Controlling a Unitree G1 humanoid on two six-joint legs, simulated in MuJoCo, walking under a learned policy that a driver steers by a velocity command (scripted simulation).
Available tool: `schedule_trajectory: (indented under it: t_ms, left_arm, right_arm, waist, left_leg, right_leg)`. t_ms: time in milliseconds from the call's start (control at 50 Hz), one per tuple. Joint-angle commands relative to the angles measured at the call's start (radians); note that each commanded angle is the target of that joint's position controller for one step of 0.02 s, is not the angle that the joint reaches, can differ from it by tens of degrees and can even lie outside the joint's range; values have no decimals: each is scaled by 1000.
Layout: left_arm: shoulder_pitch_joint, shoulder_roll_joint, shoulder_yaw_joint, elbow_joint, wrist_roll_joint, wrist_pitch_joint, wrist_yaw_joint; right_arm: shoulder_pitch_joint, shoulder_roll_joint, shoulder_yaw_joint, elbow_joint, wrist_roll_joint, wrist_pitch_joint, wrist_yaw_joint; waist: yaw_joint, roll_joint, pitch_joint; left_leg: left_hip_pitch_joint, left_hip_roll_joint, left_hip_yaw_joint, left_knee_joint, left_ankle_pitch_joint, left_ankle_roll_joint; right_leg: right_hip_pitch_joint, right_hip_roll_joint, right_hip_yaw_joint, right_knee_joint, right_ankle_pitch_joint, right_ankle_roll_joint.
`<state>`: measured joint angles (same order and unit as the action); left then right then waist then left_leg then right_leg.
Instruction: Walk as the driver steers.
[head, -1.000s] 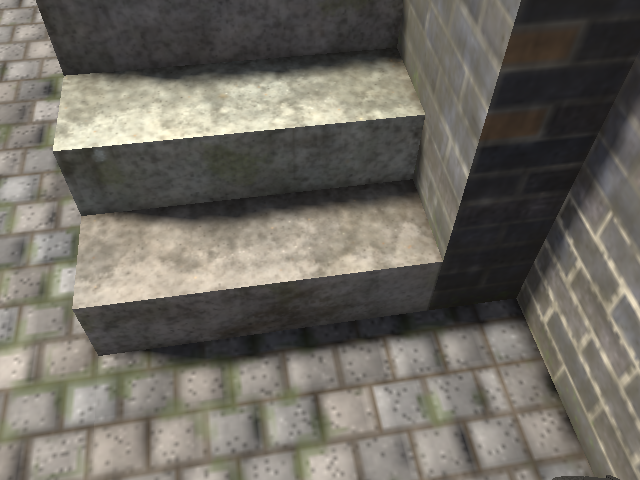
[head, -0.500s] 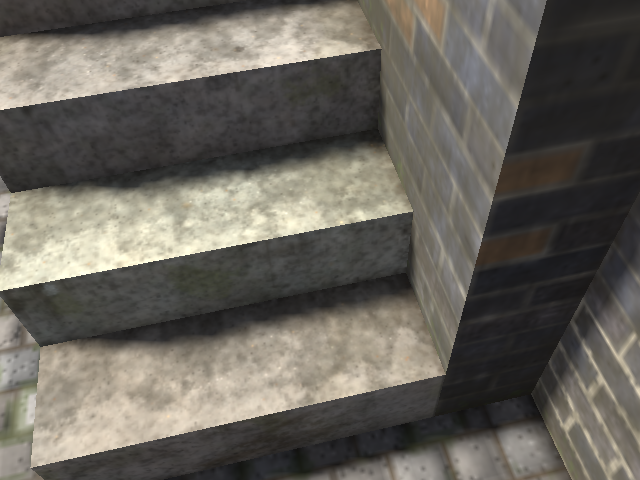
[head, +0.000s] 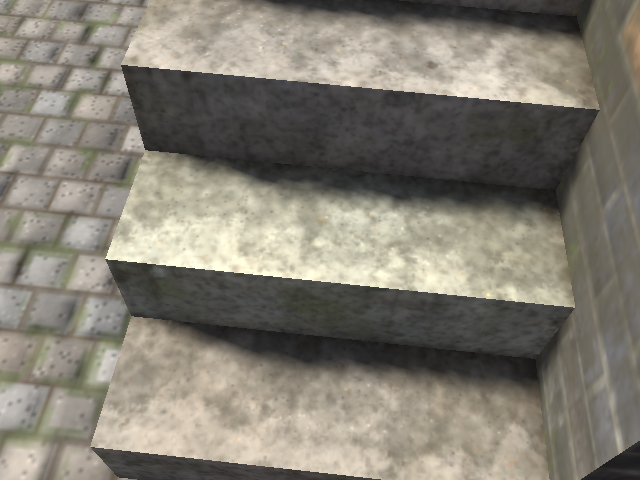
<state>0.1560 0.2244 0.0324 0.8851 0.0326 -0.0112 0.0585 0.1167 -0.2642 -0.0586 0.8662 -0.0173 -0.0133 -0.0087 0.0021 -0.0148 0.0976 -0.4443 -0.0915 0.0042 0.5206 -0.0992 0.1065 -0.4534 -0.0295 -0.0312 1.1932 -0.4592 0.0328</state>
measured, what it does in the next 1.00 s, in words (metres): steps on the spot: right foot, then left foot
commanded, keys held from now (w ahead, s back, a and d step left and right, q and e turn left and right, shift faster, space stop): no key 1.00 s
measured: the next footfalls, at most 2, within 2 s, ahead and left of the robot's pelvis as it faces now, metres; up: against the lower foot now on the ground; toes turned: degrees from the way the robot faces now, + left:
right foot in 0.30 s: +0.06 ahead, -0.14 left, +0.00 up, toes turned +4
left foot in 0.48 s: +0.08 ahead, +0.10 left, +0.00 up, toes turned -1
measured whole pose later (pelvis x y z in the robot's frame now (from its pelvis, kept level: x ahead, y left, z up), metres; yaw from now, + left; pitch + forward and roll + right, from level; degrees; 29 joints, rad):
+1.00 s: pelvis +0.03 +0.02 +0.02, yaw +5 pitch -1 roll +0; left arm 0.16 0.26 -0.02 1.03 0.02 -0.08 0.02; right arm 0.09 -0.24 -0.05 1.07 0.01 0.03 -0.02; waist 0.01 -0.01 0.05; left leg -0.17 -0.10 -0.07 0.38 -0.18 0.07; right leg -0.12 -0.07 0.00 0.40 -0.26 0.06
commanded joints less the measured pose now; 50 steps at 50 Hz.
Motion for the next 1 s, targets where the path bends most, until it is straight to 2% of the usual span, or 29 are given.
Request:
schedule_trajectory:
  t_ms: [20,40,60,80,140,180,200,220,260,280,300,320,340,360,380,400,420,460,480,500,520,540,560,580,640,780,800,920,1000]
  left_arm:
    - [155,65,9,-6,2,40,16]
    - [157,64,9,-6,-1,44,15]
    - [161,43,7,-2,-7,49,17]
    - [145,44,7,-4,-10,52,20]
    - [92,52,12,-13,-20,58,23]
    - [88,46,12,-12,-22,55,22]
    - [66,94,29,-18,-31,23,29]
    - [37,107,33,-22,-34,0,23]
    - [81,64,25,14,-36,-24,10]
    - [124,41,19,43,-35,-32,1]
    - [139,29,12,61,-20,-37,-9]
    - [146,48,8,63,2,-41,-16]
    - [160,76,10,80,13,-47,-21]
    - [42,62,-2,37,20,-69,-20]
    - [-72,87,3,5,26,-80,-14]
    - [-119,90,3,-13,20,-91,-7]
    - [-121,96,5,-8,4,-97,-5]
    - [-27,84,-7,31,-19,-96,-16]
    - [44,85,-10,53,-15,-95,-25]
    - [98,109,-8,56,-6,-99,-37]
    - [113,139,1,49,-8,-102,-48]
    - [57,141,0,45,-8,-103,-51]
    - [29,116,-4,39,-14,-99,-50]
    - [19,91,-12,37,-21,-98,-46]
    - [18,99,-16,46,-14,-92,-43]
    - [-11,119,-25,62,-14,-85,-43]
    - [-3,112,-29,73,-15,-84,-42]
    - [0,143,-34,98,-14,-80,-41]
    - [6,146,-37,112,-13,-78,-38]
  right_arm:
    - [29,-102,-19,-53,9,14,-14]
    - [31,-117,-23,-48,3,15,-15]
    - [34,-124,-22,-37,-13,14,-10]
    - [37,-127,-23,-31,-16,13,-9]
    - [31,-110,-18,-19,-13,32,-10]
    - [16,-116,-20,-10,-13,39,-10]
    - [-86,-150,-33,-81,30,46,-36]
    - [-92,-149,-34,-74,52,48,-60]
    - [-48,-121,-29,-64,42,57,-76]
    - [-38,-101,-25,-61,46,61,-77]
    - [10,-84,-23,-48,46,62,-72]
    - [42,-75,-25,-38,39,58,-66]
    - [28,-71,-33,-52,31,65,-67]
    - [-26,-82,-35,-60,23,58,-65]
    - [-2,-85,-41,-54,24,52,-58]
    - [6,-89,-41,-35,23,44,-47]
    - [3,-76,-39,-25,19,35,-39]
    - [-12,-21,-20,5,12,23,-27]
    - [-20,-28,-20,19,17,25,-26]
    - [-17,-75,-26,28,31,28,-29]
    - [-5,-88,-28,50,57,23,-32]
    - [0,-70,-25,59,64,19,-30]
    - [-5,-67,-20,72,53,15,-30]
    - [-21,-82,-21,79,34,12,-29]
    - [-26,-85,-21,108,35,8,-31]
    - [-45,-94,-15,151,37,9,-33]
    - [-44,-88,-12,152,27,11,-27]
    - [-51,-107,-10,159,30,26,-16]
    - [-48,-108,-7,160,28,37,-13]
  waist:
    - [17,108,-210]
    - [17,107,-215]
    - [17,92,-211]
    - [9,97,-202]
    - [-26,124,-188]
    - [-25,140,-170]
    - [-7,163,-187]
    - [-4,157,-151]
    - [4,128,-144]
    - [25,102,-138]
    - [21,62,-125]
    - [7,-25,-108]
    - [-1,-190,-47]
    - [-12,-256,-19]
    - [-45,-289,-30]
    - [-55,-223,-46]
    - [-58,-166,-51]
    - [-40,-55,-68]
    - [-11,-26,-81]
    - [30,13,-100]
    - [50,45,-132]
    - [16,10,-131]
    - [18,11,-134]
    - [22,24,-117]
    - [25,33,-120]
    - [17,20,-112]
    - [18,25,-110]
    - [12,18,-112]
    - [11,17,-108]
  left_leg:
    - [167,265,-286,-199,282,132]
    - [172,264,-289,-203,259,125]
    - [175,262,-298,-214,207,117]
    - [175,264,-306,-224,161,109]
    - [191,261,-340,-276,-67,85]
    - [178,255,-353,-303,-187,78]
    - [190,249,-398,-305,-335,74]
    - [170,230,-380,-306,-387,74]
    - [169,213,-372,-301,-398,72]
    - [151,186,-346,-285,-412,51]
    - [124,148,-314,-263,-419,12]
    - [69,112,-274,-171,-397,-22]
    - [119,32,-154,-77,-364,-56]
    - [216,22,-126,113,-280,-86]
    - [239,40,-115,246,-279,-90]
    - [215,55,-120,253,-262,-90]
    - [177,76,-114,206,-229,-89]
    - [204,100,-111,-44,-71,-89]
    - [247,106,-126,-103,71,-89]
    - [304,128,-154,-87,218,-73]
    - [292,105,-145,-58,162,-37]
    - [275,103,-155,-89,129,-24]
    - [274,108,-160,-113,120,-19]
    - [283,109,-170,-129,152,-23]
    - [314,108,-169,-142,160,-18]
    - [328,108,-175,-172,150,-12]
    - [333,112,-183,-176,174,-3]
    - [363,116,-191,-192,154,8]
    - [354,116,-195,-209,100,12]
  right_leg:
    - [18,9,50,-46,45,0]
    - [22,17,47,-76,45,1]
    - [33,15,46,-136,41,3]
    - [39,20,44,-186,39,4]
    - [69,15,53,-301,54,6]
    - [114,20,54,-376,53,2]
    - [119,0,90,-383,25,17]
    - [120,5,79,-444,10,31]
    - [188,12,48,-590,47,35]
    - [253,18,20,-715,130,24]
    - [307,6,10,-787,189,15]
    - [334,-78,91,-800,183,-15]
    - [124,-156,204,-893,-1,-97]
    - [-5,-220,305,-1004,-39,-166]
    - [-25,-249,314,-1006,28,-184]
    - [26,-242,286,-990,141,-186]
    - [103,-232,263,-939,246,-170]
    - [212,-158,186,-852,369,-106]
    - [236,-113,156,-831,347,-70]
    - [219,-70,131,-817,328,-42]
    - [254,-33,84,-830,338,-16]
    - [283,-26,63,-808,319,3]
    - [291,-26,54,-803,307,8]
    - [282,-29,52,-804,304,2]
    - [280,-27,43,-817,276,5]
    - [286,-33,35,-834,266,24]
    - [284,-38,33,-832,279,16]
    - [265,-44,26,-844,272,18]
    - [267,-50,24,-850,268,20]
